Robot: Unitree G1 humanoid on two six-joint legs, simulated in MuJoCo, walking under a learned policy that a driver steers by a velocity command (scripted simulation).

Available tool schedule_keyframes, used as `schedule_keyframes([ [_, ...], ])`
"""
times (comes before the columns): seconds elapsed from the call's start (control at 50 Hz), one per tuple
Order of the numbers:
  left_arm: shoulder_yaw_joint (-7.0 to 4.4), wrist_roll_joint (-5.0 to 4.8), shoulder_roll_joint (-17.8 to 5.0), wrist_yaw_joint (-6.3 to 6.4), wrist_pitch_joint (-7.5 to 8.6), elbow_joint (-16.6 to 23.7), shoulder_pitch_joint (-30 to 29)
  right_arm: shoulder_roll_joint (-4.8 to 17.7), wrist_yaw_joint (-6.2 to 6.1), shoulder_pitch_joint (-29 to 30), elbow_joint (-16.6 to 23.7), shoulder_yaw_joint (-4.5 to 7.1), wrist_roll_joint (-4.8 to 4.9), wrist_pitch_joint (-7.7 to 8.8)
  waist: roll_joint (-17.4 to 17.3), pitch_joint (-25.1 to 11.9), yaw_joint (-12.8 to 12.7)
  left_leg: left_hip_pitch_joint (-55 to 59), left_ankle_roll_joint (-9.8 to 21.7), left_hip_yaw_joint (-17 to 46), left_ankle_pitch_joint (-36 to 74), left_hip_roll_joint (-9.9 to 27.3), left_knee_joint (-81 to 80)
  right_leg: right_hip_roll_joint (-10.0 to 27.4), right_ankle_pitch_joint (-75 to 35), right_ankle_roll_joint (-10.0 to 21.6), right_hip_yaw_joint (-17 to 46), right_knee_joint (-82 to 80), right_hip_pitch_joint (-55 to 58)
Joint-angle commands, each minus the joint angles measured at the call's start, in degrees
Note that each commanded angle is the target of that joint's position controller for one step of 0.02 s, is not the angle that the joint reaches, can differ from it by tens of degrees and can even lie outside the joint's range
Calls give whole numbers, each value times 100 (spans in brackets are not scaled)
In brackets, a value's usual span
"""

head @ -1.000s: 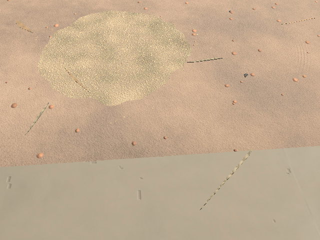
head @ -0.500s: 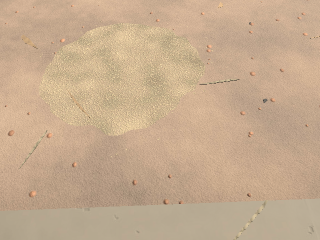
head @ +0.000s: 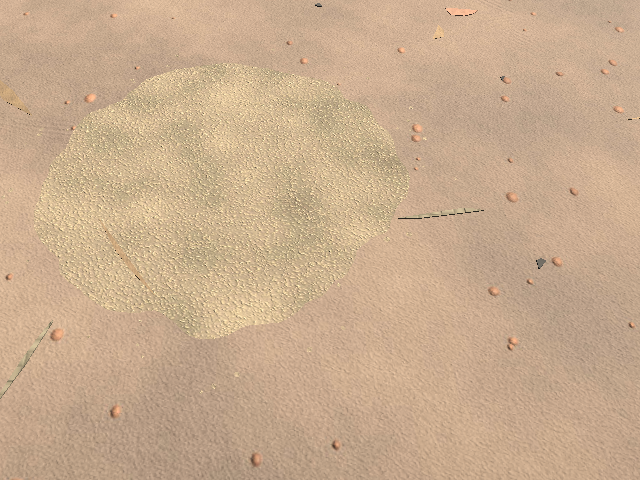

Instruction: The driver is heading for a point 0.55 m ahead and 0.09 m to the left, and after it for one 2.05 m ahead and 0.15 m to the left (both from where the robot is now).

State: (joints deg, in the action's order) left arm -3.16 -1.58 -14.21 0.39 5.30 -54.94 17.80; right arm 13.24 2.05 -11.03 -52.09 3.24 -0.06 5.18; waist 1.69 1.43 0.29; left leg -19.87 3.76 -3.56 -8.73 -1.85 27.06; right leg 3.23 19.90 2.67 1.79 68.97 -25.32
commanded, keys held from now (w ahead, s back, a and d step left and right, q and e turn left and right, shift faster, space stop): w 0.28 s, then w+q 0.40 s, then q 0.28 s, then e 0.04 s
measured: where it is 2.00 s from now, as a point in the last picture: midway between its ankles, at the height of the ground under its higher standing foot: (312, 442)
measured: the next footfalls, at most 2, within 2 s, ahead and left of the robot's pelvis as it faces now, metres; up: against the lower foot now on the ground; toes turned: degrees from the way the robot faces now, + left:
right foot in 0.38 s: +0.34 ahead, -0.16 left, +0.00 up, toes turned -1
left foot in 0.90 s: +0.60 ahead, +0.13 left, -0.12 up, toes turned +18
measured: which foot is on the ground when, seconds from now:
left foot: down 0.00-0.42, up 0.44-0.88, down 0.90-1.00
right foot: up 0.00-0.36, down 0.38-0.90, up 0.92-1.00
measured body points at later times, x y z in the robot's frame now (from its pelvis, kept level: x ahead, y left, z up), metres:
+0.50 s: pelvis +0.26 -0.05 -0.01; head +0.28 -0.06 +0.44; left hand +0.37 +0.22 -0.12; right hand +0.30 -0.31 -0.16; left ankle +0.13 +0.08 -0.64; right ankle +0.30 -0.16 -0.74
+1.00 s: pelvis +0.49 +0.03 -0.13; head +0.54 +0.07 +0.32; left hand +0.46 +0.30 -0.27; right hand +0.74 -0.15 -0.23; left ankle +0.56 +0.12 -0.85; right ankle +0.41 -0.16 -0.66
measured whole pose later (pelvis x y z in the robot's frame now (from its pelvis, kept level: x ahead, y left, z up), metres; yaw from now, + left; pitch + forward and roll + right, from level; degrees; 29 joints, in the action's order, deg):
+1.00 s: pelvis +0.49 +0.03 -0.13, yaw +20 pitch +3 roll -1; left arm -3.3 -1.6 -14.7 1.2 4.8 -50.1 14.3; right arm 14.5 3.0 -5.1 -45.7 4.1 -0.4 1.8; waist 1.6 3.6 -2.2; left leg -27.4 4.9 -0.7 -8.0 -5.1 31.8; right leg 5.0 37.1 -3.5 0.8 92.7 -29.5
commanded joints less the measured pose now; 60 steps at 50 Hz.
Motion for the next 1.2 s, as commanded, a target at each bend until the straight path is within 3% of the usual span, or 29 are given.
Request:
schedule_keyframes([
  [0.02, -146, 38, -302, 84, -71, 262, 372, 397, 9, -151, 134, 60, -70, 98, -695, -303, -141, 713, 924, 1592, 425, 1412, -1726, 548, -524, 19, 218, -223, -738],
  [0.14, -180, 147, -303, 57, -96, 723, -882, 764, -217, -726, -128, 124, -14, 73, -417, 64, 46, 1063, 846, 1091, 1212, 1345, -1951, 578, -2147, -153, 184, -2173, -1580],
  [0.22, -165, 124, -259, -83, -16, 796, -1255, 928, -247, -973, -307, 159, -27, 88, -604, -53, 137, 864, 786, 608, 1377, 1188, -1892, 312, -3179, -162, -29, -2793, -570],
  [0.32, -168, 111, -380, -251, 83, 1034, -1873, 708, -219, -1402, -442, 137, 20, -30, -435, 313, 299, 2035, 880, 1008, 1698, 1627, -1064, 287, -1822, 39, -72, -2795, -1531],
  [0.36, -225, 70, -517, -320, 179, 963, -1435, 810, -232, -1111, -331, 154, 24, -102, -638, 140, -48, 1825, 783, 1070, 2383, 1596, -518, 71, -1311, 126, -220, -3205, -595],
  [0.38, -336, 56, -717, -356, 223, 668, -541, 812, -217, -857, -224, 143, 115, -107, -739, -280, -474, 1479, 758, 1001, 3100, 1375, 323, -171, -1417, 229, -375, -3450, 622],
  [0.4, -461, 108, -1049, -349, 282, 358, 457, 723, -208, -638, -102, 100, 181, -74, -357, -762, -952, 746, 577, 797, 2933, 932, 1711, -51, -1924, 436, -238, -3815, 2007],
  [0.42, -600, 115, -1680, -317, 265, 317, 967, 177, -166, -1474, -61, -42, 89, -7, 1076, -1616, -669, -1062, 165, 429, 17, 164, 3993, 1564, -1340, 1228, 1848, -4107, 3940],
  [0.44, -460, 69, -1269, -326, 238, 352, 1101, 49, -144, -1741, -138, -82, 146, 129, 1760, -1930, -628, -2268, 166, 1000, -2451, -251, 5058, 2198, -1421, 1701, 3475, -4851, 4394],
  [0.46, -348, 40, -808, -306, 225, 313, 928, 689, -165, -1013, 68, 102, 333, 161, 1152, -1247, -727, -2739, 250, 1210, -2054, 113, 5345, 2079, -1180, 1491, 3037, -5164, 3728],
  [0.48, -255, 76, -569, -306, 196, 444, 321, 813, -211, -596, 253, 160, 375, 80, 617, -777, -531, -2700, 285, 1084, -1537, 418, 5307, 1920, -1363, 1261, 2283, -5192, 3025],
  [0.5, -203, 109, -448, -334, 188, 524, -181, 671, -225, -535, 279, 172, 287, -36, 322, -447, -312, -2408, 233, 1090, -1166, 633, 5023, 1794, -1582, 1168, 1722, -5350, 2254],
  [0.52, -168, 129, -314, -321, 197, 556, -456, 548, -220, -611, 301, 214, 224, -176, 354, -251, -109, -2058, 209, 1152, -952, 842, 4584, 1570, -1419, 1014, 1195, -5553, 1712],
  [0.56, -219, 157, -424, -232, 207, 450, -541, 327, -225, -509, 426, 198, 248, -341, 270, 24, 37, -1714, 144, 958, -690, 887, 3912, 1334, -1510, 828, 474, -5908, 1213],
  [0.6, -287, 246, -610, -106, 273, 351, -347, 351, -216, -450, 497, 230, 125, -352, -56, -43, 13, -1888, 85, 966, 230, 861, 3471, 1351, -2188, 840, 75, -5763, 1511],
  [0.66, -268, 209, -537, 72, 339, 263, -159, 329, -90, 14, 666, 283, 158, -199, 189, 12, -103, -2225, 112, 996, 1816, 728, 2228, 1141, -1944, 512, -520, -5485, 1914],
  [0.72, -289, 160, -606, 180, 249, 296, -115, 192, 116, 769, 965, 223, 78, -139, 78, 156, -341, -1016, 35, 378, 3381, 396, 665, 802, -1412, 262, -1275, -5171, 1136],
  [0.82, -286, -17, -546, 228, 50, 309, 147, 339, 335, 1195, 1130, 198, 115, -364, -14, 415, -516, -1164, -41, 477, 3457, 555, -102, 1191, -705, 76, -1245, -3473, 1639],
  [0.86, -248, 21, -504, 244, -64, 344, 138, 450, 368, 576, 878, 247, 90, -391, -111, 220, -293, -720, -35, 358, 3140, 559, -397, 1233, -851, -43, -1158, -2275, 1711],
  [0.9, -239, -23, -545, 149, -67, 300, 37, 959, 206, -1130, 244, 498, -63, -305, -464, -598, 606, 1699, 406, -26, 3996, 217, -882, 629, -889, -293, -1385, 431, 795],
  [0.92, -180, 159, -140, 104, -20, 444, 527, 1610, 130, -1332, 214, 589, -181, -217, -1828, -993, 392, 3904, 941, 939, 7491, 1095, 839, -62, 3228, -661, -1283, 2995, -1686],
  [0.94, -62, 100, -335, 36, 69, 753, 925, 1762, 127, -1269, 497, 537, -118, -183, -1840, -2280, 299, 4953, 1929, 2557, 8260, 2077, 1350, -84, 3096, -771, -148, 3796, -2609],
  [0.96, -114, -1, -687, 34, 92, 985, 446, 1623, 77, -1043, 752, 511, -20, -282, -1323, -2727, 467, 4736, 2143, 2866, 7054, 2267, 861, 78, 2689, -720, 228, 3850, -2712],
  [1.0, -97, -64, -763, 140, 10, 909, 314, 1139, -71, -44, 1066, 264, -13, -387, -119, -2237, -78, 2795, 1844, 3242, 2566, 2482, -138, 409, 623, -510, 453, 2379, -2611],
  [1.02, -123, 24, -781, 229, -200, 789, 363, 792, -95, 391, 1159, 128, -75, -391, -50, -1867, -277, 1587, 1746, 3392, 2278, 2585, -344, 557, 232, -563, 523, 2089, -1982],
  [1.04, -133, 138, -613, 294, -394, 723, 347, 557, -109, 595, 1109, 29, -118, -366, 65, -1362, -417, 459, 1618, 2790, 2373, 2213, -555, 634, -59, -722, 558, 1217, -1273],
  [1.08, -110, 222, -443, 359, -480, 786, 169, 542, -155, 528, 858, 28, -200, -282, -406, -1098, -435, -122, 1279, 1771, 2801, 1542, -572, 577, -242, -778, 435, -386, -438],
  [1.14, -46, 129, -201, 285, -469, 756, -48, 563, -282, 375, 606, 62, -188, -239, -694, -1317, -311, 43, 940, 1054, 3200, 1290, -605, 405, -854, -738, 266, -1866, 435],
  [1.2, -110, 92, -388, 232, -565, 935, -462, 673, -328, 395, 576, 108, -163, -312, -633, -1016, -165, 309, 873, 1228, 1949, 1476, -809, 220, -612, -678, 171, -2286, 344],
])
